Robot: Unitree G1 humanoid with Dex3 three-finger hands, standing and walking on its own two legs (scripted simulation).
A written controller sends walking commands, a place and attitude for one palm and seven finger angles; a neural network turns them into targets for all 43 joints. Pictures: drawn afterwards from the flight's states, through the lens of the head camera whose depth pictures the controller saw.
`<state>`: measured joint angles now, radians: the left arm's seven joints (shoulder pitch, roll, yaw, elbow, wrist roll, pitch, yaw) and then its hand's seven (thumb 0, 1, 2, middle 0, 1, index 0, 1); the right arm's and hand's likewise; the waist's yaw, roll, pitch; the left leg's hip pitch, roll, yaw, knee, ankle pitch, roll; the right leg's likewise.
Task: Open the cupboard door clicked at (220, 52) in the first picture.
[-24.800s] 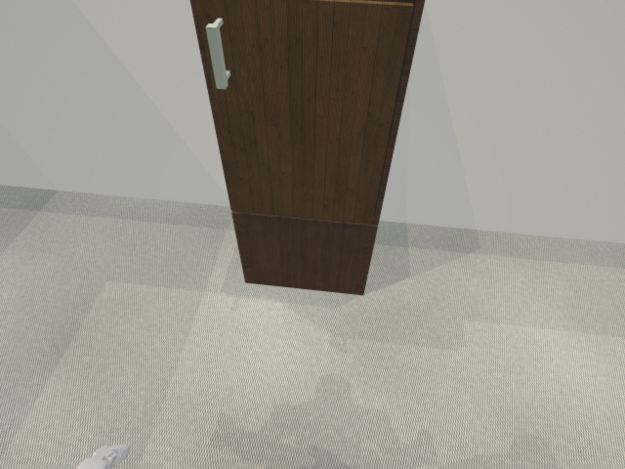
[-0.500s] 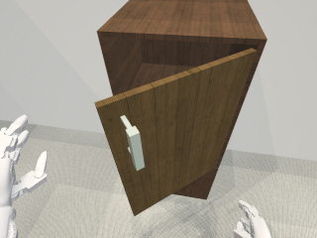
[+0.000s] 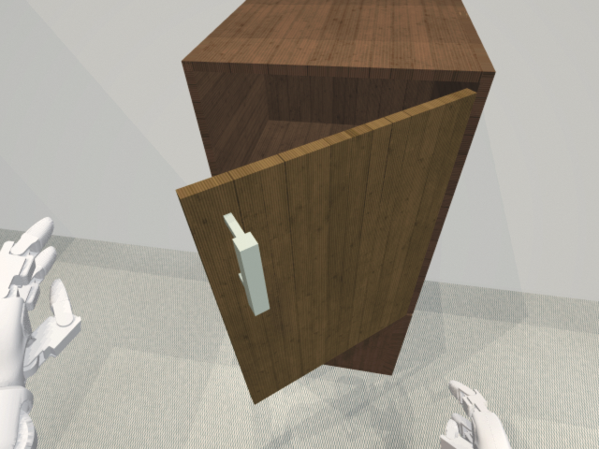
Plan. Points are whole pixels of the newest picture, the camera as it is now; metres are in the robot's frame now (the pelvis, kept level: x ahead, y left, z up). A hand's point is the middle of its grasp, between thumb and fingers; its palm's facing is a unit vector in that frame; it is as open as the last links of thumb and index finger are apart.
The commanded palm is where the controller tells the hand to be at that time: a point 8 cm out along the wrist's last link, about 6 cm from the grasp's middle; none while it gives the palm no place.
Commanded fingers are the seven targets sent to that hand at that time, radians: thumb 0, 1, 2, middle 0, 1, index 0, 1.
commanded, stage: step back with the hand held close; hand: left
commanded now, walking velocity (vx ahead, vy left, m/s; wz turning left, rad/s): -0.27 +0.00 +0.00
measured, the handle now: (245, 265) +0.29 +0.10 +0.14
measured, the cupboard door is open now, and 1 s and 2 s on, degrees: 40 40 40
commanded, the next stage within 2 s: stop stepping back and stand still in 0.92 s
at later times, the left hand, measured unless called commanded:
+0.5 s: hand (18, 382) +0.13 +0.28 +0.15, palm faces +0.36 -0.79 -0.50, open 7.4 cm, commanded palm +0.07 +0.32 +0.17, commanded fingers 0.00 0.90 0.90 -0.20 -0.30 -0.20 -0.30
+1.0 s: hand out of the picture +0.00 +0.32 +0.16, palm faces +0.54 -0.73 -0.43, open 7.4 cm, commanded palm -0.08 +0.35 +0.17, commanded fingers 0.00 0.90 0.90 -0.20 -0.30 -0.20 -0.30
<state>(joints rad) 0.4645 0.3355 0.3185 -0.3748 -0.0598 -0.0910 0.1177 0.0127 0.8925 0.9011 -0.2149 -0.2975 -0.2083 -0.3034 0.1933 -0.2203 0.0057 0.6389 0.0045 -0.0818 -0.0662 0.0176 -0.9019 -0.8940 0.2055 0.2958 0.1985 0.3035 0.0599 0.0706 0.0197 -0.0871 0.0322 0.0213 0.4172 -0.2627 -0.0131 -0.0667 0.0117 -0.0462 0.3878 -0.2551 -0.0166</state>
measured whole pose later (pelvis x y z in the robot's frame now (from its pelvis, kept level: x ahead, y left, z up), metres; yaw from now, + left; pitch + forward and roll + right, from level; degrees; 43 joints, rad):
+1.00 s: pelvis -0.19 +0.04 -0.03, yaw +6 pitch -1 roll +0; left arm 0.41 0.41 0.45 -0.51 -0.02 -0.24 0.16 0.01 0.89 0.90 -0.22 -0.30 -0.21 -0.30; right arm 0.17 -0.21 -0.01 0.61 -0.02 -0.10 -0.08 0.02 -0.90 -0.89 0.21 0.30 0.20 0.30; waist 0.01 -0.05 0.09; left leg -0.36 0.00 0.03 0.70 -0.33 0.02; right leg -0.56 0.01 0.09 0.79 -0.30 0.04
